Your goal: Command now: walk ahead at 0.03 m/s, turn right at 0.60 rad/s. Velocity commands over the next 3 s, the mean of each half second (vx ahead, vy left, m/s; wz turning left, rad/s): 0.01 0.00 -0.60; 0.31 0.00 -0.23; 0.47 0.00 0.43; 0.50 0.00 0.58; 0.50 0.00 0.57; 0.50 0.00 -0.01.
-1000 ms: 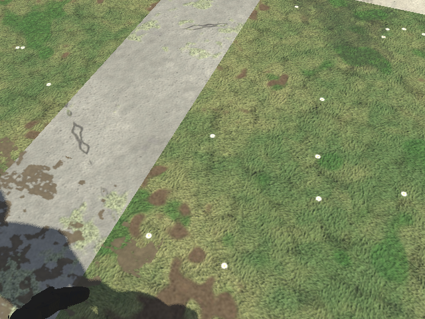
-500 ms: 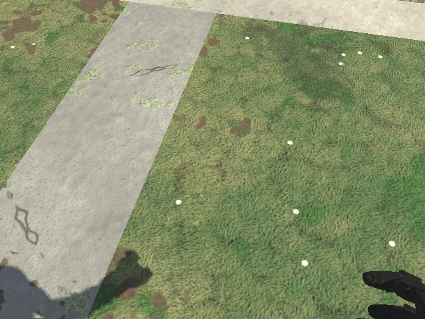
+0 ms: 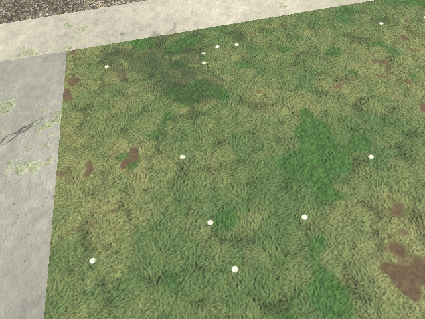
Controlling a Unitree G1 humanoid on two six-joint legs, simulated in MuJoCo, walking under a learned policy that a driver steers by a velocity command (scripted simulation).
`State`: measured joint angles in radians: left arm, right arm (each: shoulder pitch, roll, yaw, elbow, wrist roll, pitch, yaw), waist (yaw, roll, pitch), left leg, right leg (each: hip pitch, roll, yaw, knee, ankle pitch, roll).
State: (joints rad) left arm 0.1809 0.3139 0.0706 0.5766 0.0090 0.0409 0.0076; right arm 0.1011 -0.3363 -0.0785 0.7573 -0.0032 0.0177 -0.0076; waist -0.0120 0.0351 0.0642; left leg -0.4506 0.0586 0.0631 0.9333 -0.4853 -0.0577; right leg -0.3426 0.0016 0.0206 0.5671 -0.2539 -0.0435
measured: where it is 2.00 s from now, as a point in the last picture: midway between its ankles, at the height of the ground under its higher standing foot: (294, 247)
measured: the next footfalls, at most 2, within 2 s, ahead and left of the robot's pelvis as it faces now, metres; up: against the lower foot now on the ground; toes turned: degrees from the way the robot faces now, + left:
left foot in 0.38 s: +0.09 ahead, +0.12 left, +0.00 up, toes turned -18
right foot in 0.80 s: +0.03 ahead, -0.15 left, +0.00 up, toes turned -24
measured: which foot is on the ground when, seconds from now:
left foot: up 0.00-0.36, down 0.38-0.80, up 0.82-1.00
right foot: down 0.00-0.38, up 0.40-0.78, down 0.80-1.00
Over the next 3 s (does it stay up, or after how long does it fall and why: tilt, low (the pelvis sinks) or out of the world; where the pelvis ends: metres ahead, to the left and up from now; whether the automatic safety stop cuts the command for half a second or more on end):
stays up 1.18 0.00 0.01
